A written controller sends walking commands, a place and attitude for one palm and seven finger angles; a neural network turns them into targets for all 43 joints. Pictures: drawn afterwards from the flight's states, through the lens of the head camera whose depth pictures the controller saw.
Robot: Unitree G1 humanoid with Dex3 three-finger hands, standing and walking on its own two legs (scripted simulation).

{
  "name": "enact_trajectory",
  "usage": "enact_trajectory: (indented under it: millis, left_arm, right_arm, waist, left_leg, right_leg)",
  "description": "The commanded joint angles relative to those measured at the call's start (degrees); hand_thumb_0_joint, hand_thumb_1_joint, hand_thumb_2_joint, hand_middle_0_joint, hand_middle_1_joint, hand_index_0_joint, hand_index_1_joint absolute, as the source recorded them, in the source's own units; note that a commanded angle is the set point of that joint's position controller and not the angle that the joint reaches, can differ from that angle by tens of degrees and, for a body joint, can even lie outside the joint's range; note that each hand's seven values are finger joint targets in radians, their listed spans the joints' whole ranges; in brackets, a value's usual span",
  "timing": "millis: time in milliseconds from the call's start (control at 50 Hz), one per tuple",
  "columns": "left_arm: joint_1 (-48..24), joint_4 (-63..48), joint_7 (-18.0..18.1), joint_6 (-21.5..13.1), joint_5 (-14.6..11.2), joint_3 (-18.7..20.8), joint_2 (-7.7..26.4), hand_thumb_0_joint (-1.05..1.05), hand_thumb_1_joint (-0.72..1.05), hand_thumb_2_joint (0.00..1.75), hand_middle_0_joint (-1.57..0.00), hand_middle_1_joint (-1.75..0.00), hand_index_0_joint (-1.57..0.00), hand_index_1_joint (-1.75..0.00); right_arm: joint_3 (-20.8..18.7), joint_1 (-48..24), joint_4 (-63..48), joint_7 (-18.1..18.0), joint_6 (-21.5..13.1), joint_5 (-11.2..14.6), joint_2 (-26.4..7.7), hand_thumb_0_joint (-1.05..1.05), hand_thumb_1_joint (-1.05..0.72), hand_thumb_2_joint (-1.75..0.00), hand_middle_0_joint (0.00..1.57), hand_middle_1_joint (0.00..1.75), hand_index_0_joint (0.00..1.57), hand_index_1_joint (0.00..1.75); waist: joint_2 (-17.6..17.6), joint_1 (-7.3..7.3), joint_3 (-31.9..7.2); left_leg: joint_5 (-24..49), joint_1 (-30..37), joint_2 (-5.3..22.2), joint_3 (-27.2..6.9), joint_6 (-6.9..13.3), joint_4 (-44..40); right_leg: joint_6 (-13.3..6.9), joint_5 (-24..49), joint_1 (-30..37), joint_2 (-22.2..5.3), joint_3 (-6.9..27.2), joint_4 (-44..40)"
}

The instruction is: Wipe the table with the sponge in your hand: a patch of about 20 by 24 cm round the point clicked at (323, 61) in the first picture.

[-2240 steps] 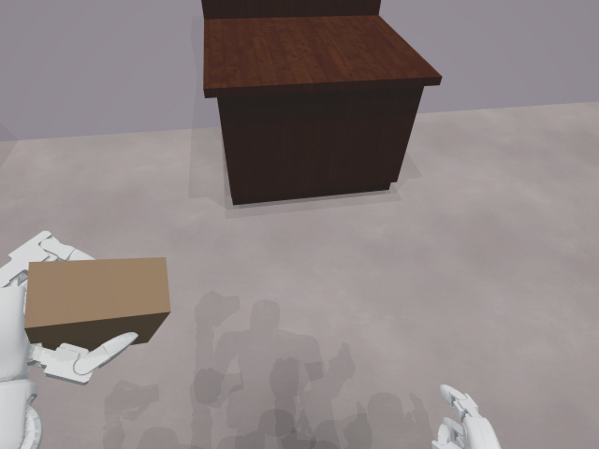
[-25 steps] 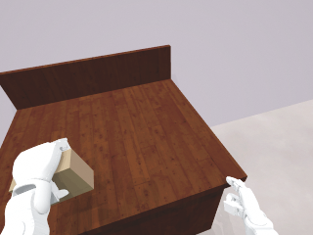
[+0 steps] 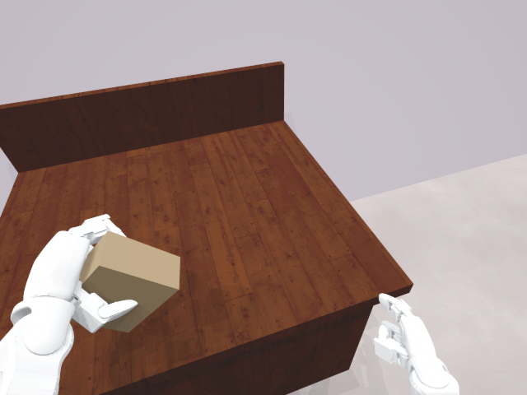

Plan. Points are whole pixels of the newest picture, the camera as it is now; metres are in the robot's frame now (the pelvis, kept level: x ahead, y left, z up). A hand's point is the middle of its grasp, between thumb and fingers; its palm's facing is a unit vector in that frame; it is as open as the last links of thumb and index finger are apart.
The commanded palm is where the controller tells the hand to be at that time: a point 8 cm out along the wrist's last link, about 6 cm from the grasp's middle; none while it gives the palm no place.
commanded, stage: step back with the hand held close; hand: left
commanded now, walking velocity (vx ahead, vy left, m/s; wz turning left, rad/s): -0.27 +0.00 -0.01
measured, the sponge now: (130, 289) +0.21 +0.24 +0.09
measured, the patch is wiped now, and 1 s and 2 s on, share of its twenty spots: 1.00 1.00 1.00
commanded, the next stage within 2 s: stop stepping back and stand still in 1.28 s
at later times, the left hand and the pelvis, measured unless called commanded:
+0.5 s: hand (102, 271) +0.20 +0.25 +0.15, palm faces +0.36 -0.87 -0.33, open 9.7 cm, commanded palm +0.14 +0.29 +0.17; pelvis -0.01 +0.01 -0.02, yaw +1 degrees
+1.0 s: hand (94, 318) +0.14 +0.22 +0.15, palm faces +0.24 -0.91 -0.35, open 9.7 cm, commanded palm +0.07 +0.28 +0.17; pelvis -0.10 +0.01 -0.01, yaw -2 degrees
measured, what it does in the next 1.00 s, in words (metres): steps on the spot: right foot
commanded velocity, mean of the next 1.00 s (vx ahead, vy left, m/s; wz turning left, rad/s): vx -0.31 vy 0.00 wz -0.05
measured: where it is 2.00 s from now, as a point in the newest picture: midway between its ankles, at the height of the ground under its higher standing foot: outside the picture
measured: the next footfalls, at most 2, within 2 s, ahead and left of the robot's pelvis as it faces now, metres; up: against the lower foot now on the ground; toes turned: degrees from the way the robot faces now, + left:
right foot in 0.86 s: -0.08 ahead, -0.12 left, +0.00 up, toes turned +3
left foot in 1.20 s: -0.11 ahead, +0.10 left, +0.00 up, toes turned +0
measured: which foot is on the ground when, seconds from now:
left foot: down 0.00-1.00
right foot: down 0.00-0.62, up 0.64-0.84, down 0.86-1.00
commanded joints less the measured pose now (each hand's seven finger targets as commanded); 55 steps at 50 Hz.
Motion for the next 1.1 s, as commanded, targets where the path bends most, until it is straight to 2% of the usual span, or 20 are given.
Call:
enact_trajectory:
  millis: [0,80,120,220,300,400,460,480,560,580,620,680,720,760,820,900,920,980,1040,1080]
  left_arm:
    - [-3.71,-17.04,4.17,-16.34,-21.19,13.98,8.03,0.00,0.10,1.30,-1.20,-1.60,-1.20,-1.60]
    - [5.22,-30.78,6.50,-21.99,-23.01,20.11,11.63,0.00,0.10,1.30,-1.20,-1.60,-1.20,-1.60]
    - [10.12,-31.03,6.81,-23.16,-22.67,19.85,9.31,0.00,0.10,1.30,-1.20,-1.60,-1.20,-1.60]
    - [11.39,-25.66,7.04,-24.18,-22.31,19.61,7.23,0.00,0.10,1.30,-1.20,-1.60,-1.20,-1.60]
    - [8.91,-19.72,6.90,-23.90,-22.36,17.44,5.35,0.00,0.10,1.30,-1.20,-1.60,-1.20,-1.60]
    - [6.31,-20.13,7.22,-24.56,-22.13,15.37,5.32,0.00,0.10,1.30,-1.20,-1.60,-1.20,-1.60]
    - [7.74,-24.96,7.96,-25.68,-22.01,17.40,7.85,0.00,0.10,1.30,-1.20,-1.60,-1.20,-1.60]
    - [7.65,-28.16,8.36,-26.20,-21.88,19.61,10.39,0.00,0.10,1.30,-1.20,-1.60,-1.20,-1.60]
    - [11.58,-31.15,8.88,-27.59,-21.01,22.64,10.51,0.00,0.10,1.30,-1.20,-1.60,-1.20,-1.60]
    - [11.20,-32.04,8.82,-27.94,-20.55,24.23,11.60,0.00,0.10,1.30,-1.20,-1.60,-1.20,-1.60]
    - [8.44,-30.15,8.41,-28.22,-18.92,22.98,8.90,0.00,0.10,1.30,-1.20,-1.60,-1.20,-1.60]
    - [5.12,-26.30,7.78,-27.74,-18.75,20.10,5.88,0.00,0.10,1.30,-1.20,-1.60,-1.20,-1.60]
    - [6.11,-21.55,7.39,-27.20,-19.36,17.43,3.35,0.00,0.10,1.30,-1.20,-1.60,-1.20,-1.60]
    - [4.58,-19.55,6.89,-26.76,-19.95,14.39,1.55,0.00,0.10,1.30,-1.20,-1.60,-1.20,-1.60]
    - [0.19,-21.41,5.89,-27.61,-19.52,11.80,1.26,0.00,0.10,1.30,-1.20,-1.60,-1.20,-1.60]
    - [2.48,-28.57,5.64,-28.87,-19.54,16.89,6.32,0.00,0.10,1.30,-1.20,-1.60,-1.20,-1.60]
    - [4.23,-30.69,5.53,-28.74,-19.87,18.41,7.70,0.00,0.10,1.30,-1.20,-1.60,-1.20,-1.60]
    - [14.60,-32.34,5.95,-28.97,-21.33,25.94,13.02,0.00,0.10,1.30,-1.20,-1.60,-1.20,-1.60]
    - [15.31,-31.05,6.77,-29.77,-22.03,23.13,10.16,0.00,0.10,1.30,-1.20,-1.60,-1.20,-1.60]
    - [12.52,-28.05,7.29,-28.91,-21.53,22.71,9.63,0.00,0.10,1.30,-1.20,-1.60,-1.20,-1.60]
  right_arm:
    - [-2.53,-1.04,-11.35,-1.56,-3.90,-1.13,-5.14,0.00,-0.90,-0.90,0.20,0.30,0.20,0.30]
    - [-4.08,0.47,-11.33,-2.45,-5.15,-1.75,-7.40,0.00,-0.90,-0.90,0.20,0.30,0.20,0.30]
    - [-4.52,1.10,-11.19,-2.23,-5.73,-1.85,-7.11,0.00,-0.90,-0.90,0.20,0.30,0.20,0.30]
    - [-5.80,3.17,-9.18,-2.46,-6.95,-2.08,-7.24,0.00,-0.90,-0.90,0.20,0.30,0.20,0.30]
    - [-6.23,3.74,-7.85,-3.01,-7.70,-1.60,-7.55,0.00,-0.90,-0.90,0.20,0.30,0.20,0.30]
    - [-6.36,3.34,-8.28,-2.92,-7.69,-1.19,-7.13,0.00,-0.90,-0.90,0.20,0.30,0.20,0.30]
    - [-6.59,3.70,-8.97,-2.53,-7.71,-1.09,-6.49,0.00,-0.90,-0.90,0.20,0.30,0.20,0.30]
    - [-6.78,3.46,-8.75,-2.52,-7.58,-1.25,-6.89,0.00,-0.90,-0.90,0.20,0.30,0.20,0.30]
    - [-6.56,2.54,-9.96,-2.56,-7.65,-2.05,-7.31,0.00,-0.90,-0.90,0.20,0.30,0.20,0.30]
    - [-6.75,1.99,-9.80,-2.76,-8.12,-2.48,-8.08,0.00,-0.90,-0.90,0.20,0.30,0.20,0.30]
    - [-7.07,2.58,-8.91,-2.70,-9.07,-3.47,-7.57,0.00,-0.90,-0.90,0.20,0.30,0.20,0.30]
    - [-7.43,4.18,-7.33,-2.21,-10.48,-3.28,-6.72,0.00,-0.90,-0.90,0.20,0.30,0.20,0.30]
    - [-6.71,5.14,-5.93,-2.08,-11.23,-3.07,-6.13,0.00,-0.90,-0.90,0.20,0.30,0.20,0.30]
    - [-5.81,4.79,-4.59,-1.96,-11.74,-2.81,-5.87,0.00,-0.90,-0.90,0.20,0.30,0.20,0.30]
    - [-5.36,2.93,-3.02,-1.56,-11.91,-2.70,-5.83,0.00,-0.90,-0.90,0.20,0.30,0.20,0.30]
    - [-6.17,0.95,-4.18,-1.18,-10.76,-2.06,-5.36,0.00,-0.90,-0.90,0.20,0.30,0.20,0.30]
    - [-6.78,0.32,-5.12,-0.98,-10.35,-1.72,-5.40,0.00,-0.90,-0.90,0.20,0.30,0.20,0.30]
    - [-7.51,0.27,-6.90,-0.94,-9.37,-1.76,-5.70,0.00,-0.90,-0.90,0.20,0.30,0.20,0.30]
    - [-7.28,1.53,-6.51,-1.65,-8.01,-1.35,-4.01,0.00,-0.90,-0.90,0.20,0.30,0.20,0.30]
    - [-7.51,1.16,-6.25,-1.93,-7.54,-1.71,-4.25,0.00,-0.90,-0.90,0.20,0.30,0.20,0.30]
  waist:
    - [-12.54,-4.96,-3.95]
    - [6.85,-4.99,-13.18]
    - [9.60,-4.79,-13.40]
    - [2.22,-5.74,-11.05]
    - [-5.21,-6.29,-9.03]
    - [-9.96,-7.18,-7.59]
    - [-10.35,-7.45,-8.52]
    - [-7.18,-7.64,-8.73]
    - [1.69,-6.95,-8.03]
    - [8.67,-6.84,-8.18]
    - [11.67,-6.88,-8.23]
    - [6.89,-7.03,-7.54]
    - [1.40,-6.77,-5.72]
    - [0.91,-6.88,-5.72]
    - [2.35,-6.22,-10.87]
    - [0.67,-5.25,-19.59]
    - [-2.08,-5.11,-20.96]
    - [-0.74,-4.92,-20.37]
    - [-9.49,-7.00,-13.56]
    - [-12.00,-7.13,-8.74]
  left_leg:
    - [-5.22,-0.55,2.22,-6.62,1.25,1.46]
    - [6.75,-4.61,6.46,-10.21,1.33,-0.62]
    - [11.09,-8.76,7.85,-11.16,1.63,-1.13]
    - [17.47,-8.63,10.55,-13.46,1.58,-1.26]
    - [14.77,-9.22,10.57,-13.14,1.22,0.14]
    - [-2.35,-12.78,5.17,-8.61,-0.41,9.57]
    - [-7.58,-12.04,3.58,-6.87,-0.84,14.86]
    - [-7.76,-11.83,4.33,-7.84,-0.88,13.49]
    - [-13.93,-19.99,8.06,-13.45,1.58,0.53]
    - [-18.43,-24.27,10.98,-17.62,2.95,-6.33]
    - [-23.05,-31.67,15.23,-22.71,5.51,-13.51]
    - [-12.48,-22.04,14.97,-19.65,5.28,-9.81]
    - [-3.47,-12.85,14.44,-17.54,4.75,-6.68]
    - [8.47,-4.75,13.88,-16.99,3.75,-4.66]
    - [30.72,4.88,13.28,-13.95,1.75,0.86]
    - [36.28,5.69,11.01,-9.84,1.00,5.33]
    - [34.78,6.12,10.62,-8.68,0.77,6.77]
    - [16.28,-2.49,8.06,-7.19,-0.45,9.81]
    - [-6.28,-5.24,1.84,-2.48,-4.15,26.92]
    - [-10.64,-9.41,2.20,-5.27,-4.62,38.18]
  right_leg:
    - [-1.80,-7.22,-11.07,-7.88,9.17,-7.43]
    - [-1.63,7.44,-3.11,-8.74,7.19,3.65]
    - [-0.46,7.18,-1.64,-6.64,4.47,7.50]
    - [0.84,-3.22,-7.21,-4.08,2.45,9.69]
    - [0.65,0.02,-8.07,-4.78,3.68,7.07]
    - [-3.92,4.93,-12.30,-13.65,12.09,0.09]
    - [-5.62,1.56,-15.88,-17.17,14.32,-1.96]
    - [-6.09,0.41,-16.14,-17.25,13.89,-0.97]
    - [-1.46,-6.32,-12.32,-7.60,6.09,7.27]
    - [0.19,-5.35,-7.27,-3.67,3.35,13.46]
    - [2.24,-8.07,-0.69,0.90,1.83,26.62]
    - [2.39,-13.55,-8.51,0.67,2.51,27.29]
    - [2.21,-16.64,-15.34,0.34,2.13,19.01]
    - [1.87,-14.35,-18.33,0.03,2.73,9.81]
    - [1.56,-3.81,-15.41,-0.94,3.60,-0.34]
    - [1.04,8.27,-7.62,-2.55,4.19,1.10]
    - [0.97,7.54,-8.15,-2.74,4.02,1.61]
    - [-1.47,11.66,-6.58,-6.64,5.91,1.78]
    - [-7.47,11.61,-19.65,-18.55,13.34,-4.33]
    - [-10.24,12.19,-25.24,-21.02,14.52,-5.90]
